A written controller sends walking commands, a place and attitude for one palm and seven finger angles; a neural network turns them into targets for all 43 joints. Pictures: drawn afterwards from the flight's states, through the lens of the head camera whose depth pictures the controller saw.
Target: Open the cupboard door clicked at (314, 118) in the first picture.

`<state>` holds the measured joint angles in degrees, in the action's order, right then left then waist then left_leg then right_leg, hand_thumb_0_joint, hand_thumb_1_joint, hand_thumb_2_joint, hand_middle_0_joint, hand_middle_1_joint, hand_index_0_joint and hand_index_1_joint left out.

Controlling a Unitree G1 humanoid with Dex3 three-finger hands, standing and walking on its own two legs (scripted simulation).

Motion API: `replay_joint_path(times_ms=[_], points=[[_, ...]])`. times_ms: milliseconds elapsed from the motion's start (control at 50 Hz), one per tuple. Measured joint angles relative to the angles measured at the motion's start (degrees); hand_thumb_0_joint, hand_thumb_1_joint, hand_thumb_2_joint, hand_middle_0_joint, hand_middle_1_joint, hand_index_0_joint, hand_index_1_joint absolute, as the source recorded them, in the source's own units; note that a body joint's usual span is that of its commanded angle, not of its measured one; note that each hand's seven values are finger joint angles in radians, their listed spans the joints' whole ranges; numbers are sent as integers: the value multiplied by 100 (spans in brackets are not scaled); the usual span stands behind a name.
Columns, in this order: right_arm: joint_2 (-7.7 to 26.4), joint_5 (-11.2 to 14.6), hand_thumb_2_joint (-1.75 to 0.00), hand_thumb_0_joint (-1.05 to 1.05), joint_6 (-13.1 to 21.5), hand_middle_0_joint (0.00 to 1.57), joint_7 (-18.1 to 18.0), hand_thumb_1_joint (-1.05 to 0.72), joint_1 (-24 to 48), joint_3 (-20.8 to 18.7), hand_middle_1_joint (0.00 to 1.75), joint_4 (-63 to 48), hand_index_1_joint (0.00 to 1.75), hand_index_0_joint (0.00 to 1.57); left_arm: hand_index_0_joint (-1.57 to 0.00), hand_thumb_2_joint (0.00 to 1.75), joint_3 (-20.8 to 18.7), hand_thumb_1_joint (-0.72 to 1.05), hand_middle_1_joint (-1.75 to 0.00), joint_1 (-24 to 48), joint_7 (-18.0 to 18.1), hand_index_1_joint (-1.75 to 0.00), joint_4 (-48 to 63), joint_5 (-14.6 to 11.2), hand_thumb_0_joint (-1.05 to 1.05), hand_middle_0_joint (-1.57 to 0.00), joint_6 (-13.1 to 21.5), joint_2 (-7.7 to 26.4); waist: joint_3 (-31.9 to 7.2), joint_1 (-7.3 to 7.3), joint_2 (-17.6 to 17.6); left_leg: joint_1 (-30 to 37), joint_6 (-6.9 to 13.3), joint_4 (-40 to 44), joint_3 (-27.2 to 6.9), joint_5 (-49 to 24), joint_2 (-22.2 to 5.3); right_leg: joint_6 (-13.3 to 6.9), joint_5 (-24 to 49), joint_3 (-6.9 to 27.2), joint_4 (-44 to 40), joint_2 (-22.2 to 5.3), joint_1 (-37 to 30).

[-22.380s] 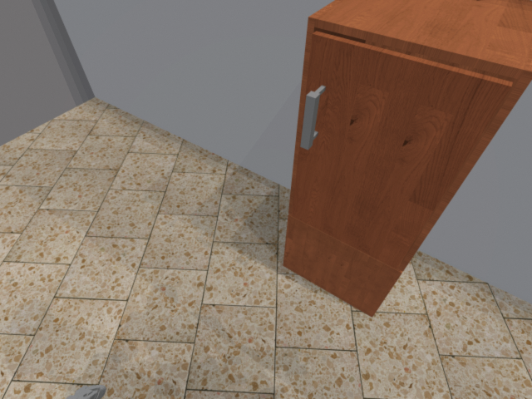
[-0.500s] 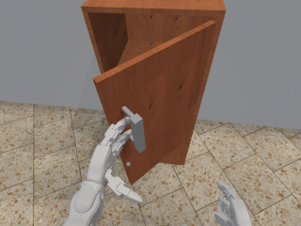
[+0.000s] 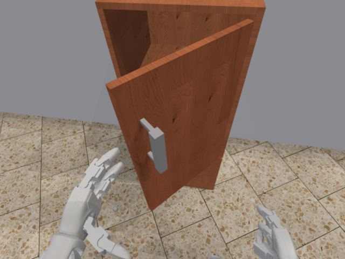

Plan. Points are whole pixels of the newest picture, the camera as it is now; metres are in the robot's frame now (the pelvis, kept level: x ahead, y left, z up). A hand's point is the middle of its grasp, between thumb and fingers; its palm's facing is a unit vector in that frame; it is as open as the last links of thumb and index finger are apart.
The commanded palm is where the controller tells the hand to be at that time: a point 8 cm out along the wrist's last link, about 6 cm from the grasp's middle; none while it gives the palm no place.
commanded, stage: draw the hand back to the body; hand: left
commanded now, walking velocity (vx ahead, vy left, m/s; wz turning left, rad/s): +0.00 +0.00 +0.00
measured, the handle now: (153, 146) +0.34 +0.07 +0.09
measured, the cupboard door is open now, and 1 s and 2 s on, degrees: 48 48 48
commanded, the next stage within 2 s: step back with the hand held close in 1.66 s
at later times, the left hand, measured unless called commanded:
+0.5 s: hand (82, 209) +0.19 +0.17 +0.12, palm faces -0.10 -0.99 -0.09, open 16.3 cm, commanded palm +0.16 +0.23 +0.14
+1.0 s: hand (28, 185) +0.21 +0.25 +0.16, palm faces +0.29 -0.87 -0.40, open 12.5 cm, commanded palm +0.16 +0.30 +0.19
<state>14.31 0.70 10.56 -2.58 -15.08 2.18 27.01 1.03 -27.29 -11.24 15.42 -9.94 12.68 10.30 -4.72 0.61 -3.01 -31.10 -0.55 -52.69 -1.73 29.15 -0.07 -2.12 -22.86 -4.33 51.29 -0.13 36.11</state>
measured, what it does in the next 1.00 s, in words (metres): stands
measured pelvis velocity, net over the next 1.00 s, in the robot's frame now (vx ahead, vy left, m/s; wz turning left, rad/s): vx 0.01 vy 0.03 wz -0.02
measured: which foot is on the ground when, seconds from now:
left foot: down 0.00-1.00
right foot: down 0.00-1.00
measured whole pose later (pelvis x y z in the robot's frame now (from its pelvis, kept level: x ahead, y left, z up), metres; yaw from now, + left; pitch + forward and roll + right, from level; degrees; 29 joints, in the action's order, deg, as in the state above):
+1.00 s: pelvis +0.01 +0.03 +0.05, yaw -1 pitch -3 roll -1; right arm 12.5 -0.8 10.6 -5.4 -13.0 3.1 36.1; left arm -10.5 -30.1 6.3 23.5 -0.5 4.9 17.6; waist 1.1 3.4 -3.3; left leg -6.8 1.7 -29.5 0.4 20.0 0.8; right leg 0.3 -13.3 -2.0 27.8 -0.4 11.8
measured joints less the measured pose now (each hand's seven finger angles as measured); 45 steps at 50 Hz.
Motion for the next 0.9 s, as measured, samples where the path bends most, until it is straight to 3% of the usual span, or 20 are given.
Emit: replay_joint_path(times_ms=[160,300,600,660,720,800,900], points=[[-22,22,-90,2,103,20,-48,-90,7,26,30,9,30,20,-16,30,76,-50,-30,132,-7,-30,78,2,-1,-15,-110,40,6,-6,-6,-128,40,-184,10,43,15,37,1,10,114,-15,101],[-97,80,-90,2,133,20,-78,-90,-55,111,30,41,30,20,-16,30,-214,-50,-30,78,20,-30,328,-130,-1,-15,-345,185,-17,-10,-39,135,77,5,46,-24,19,76,88,49,-95,-11,-165],[-7,150,-90,2,341,20,-187,-90,47,194,30,245,30,20,-16,31,-815,-47,-30,-41,-407,-30,561,-475,-1,-15,-792,454,68,127,-73,738,139,427,0,-182,28,145,284,9,-639,-10,-856],[-72,23,-90,2,316,20,-273,-90,80,158,30,327,30,20,-16,33,-770,-42,-30,-98,353,-30,801,149,-1,-16,-877,642,133,203,-39,990,151,659,52,-259,6,151,377,60,-866,22,-1086],[-137,-41,-90,2,227,20,-303,-90,109,134,30,404,30,20,-17,37,-777,-34,-30,-266,1038,-30,975,530,-1,-16,-877,625,238,192,-31,1287,158,983,80,-387,-6,161,517,90,-1204,42,-1385],[-168,-87,-90,2,113,20,-324,-90,108,117,30,548,30,20,-17,42,-809,-22,-30,-366,1483,-30,961,796,-1,-16,-852,595,376,224,-21,1673,181,1426,123,-568,17,188,688,136,-1618,31,-1755],[-173,-128,-90,2,43,20,-323,-90,135,115,30,762,30,20,-18,49,-929,-6,-30,-347,1690,-30,851,922,-1,-17,-823,643,511,258,-22,2101,211,1922,171,-765,69,224,839,190,-2021,-10,-2137]])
